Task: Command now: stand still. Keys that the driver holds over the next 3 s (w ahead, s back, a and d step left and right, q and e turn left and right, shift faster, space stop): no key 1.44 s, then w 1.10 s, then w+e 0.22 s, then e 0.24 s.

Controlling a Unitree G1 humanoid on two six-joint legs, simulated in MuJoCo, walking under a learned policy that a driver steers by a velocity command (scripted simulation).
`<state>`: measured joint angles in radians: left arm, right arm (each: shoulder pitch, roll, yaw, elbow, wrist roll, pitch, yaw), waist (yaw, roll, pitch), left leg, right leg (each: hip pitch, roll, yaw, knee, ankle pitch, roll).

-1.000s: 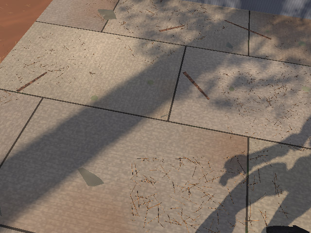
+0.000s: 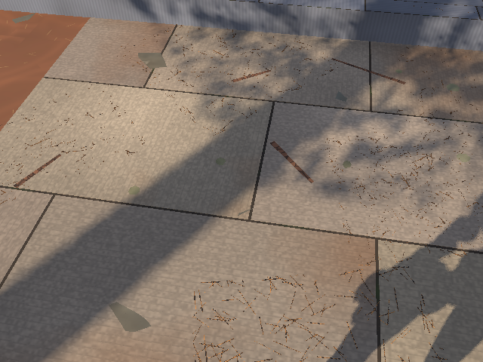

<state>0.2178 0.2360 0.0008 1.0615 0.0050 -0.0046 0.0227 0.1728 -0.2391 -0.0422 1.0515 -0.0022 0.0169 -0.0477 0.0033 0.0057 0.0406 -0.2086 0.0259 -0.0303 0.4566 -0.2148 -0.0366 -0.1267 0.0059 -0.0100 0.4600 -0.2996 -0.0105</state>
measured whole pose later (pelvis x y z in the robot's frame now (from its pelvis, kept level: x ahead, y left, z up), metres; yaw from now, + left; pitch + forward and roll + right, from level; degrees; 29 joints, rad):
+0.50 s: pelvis +0.00 +0.00 +0.00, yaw +0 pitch -1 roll +0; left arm 0.30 0.20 0.00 1.08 0.00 -0.01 0.03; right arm 0.21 -0.21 -0.03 1.14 0.00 0.01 -0.05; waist 0.00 0.00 0.03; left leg -0.22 0.03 -0.03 0.45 -0.21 -0.04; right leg -0.14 0.01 -0.01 0.45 -0.29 -0.02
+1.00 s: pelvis +0.00 +0.00 +0.00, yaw +0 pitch -1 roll +0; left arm 0.34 0.18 0.00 1.08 0.00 -0.01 0.03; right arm 0.24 -0.19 -0.02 1.15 0.00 0.01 -0.06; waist 0.00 0.01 0.03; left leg -0.23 0.03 -0.03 0.46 -0.22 -0.04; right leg -0.14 0.01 -0.01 0.46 -0.30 -0.02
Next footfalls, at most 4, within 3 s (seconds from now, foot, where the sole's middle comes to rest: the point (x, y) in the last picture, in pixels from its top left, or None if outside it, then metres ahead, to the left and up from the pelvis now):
2.22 right None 0.49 -0.08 -0.78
2.76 left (200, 275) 0.79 0.17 -0.78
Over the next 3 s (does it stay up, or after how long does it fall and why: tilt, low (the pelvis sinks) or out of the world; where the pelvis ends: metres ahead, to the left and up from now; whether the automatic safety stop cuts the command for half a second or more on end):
stays up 0.71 0.08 0.01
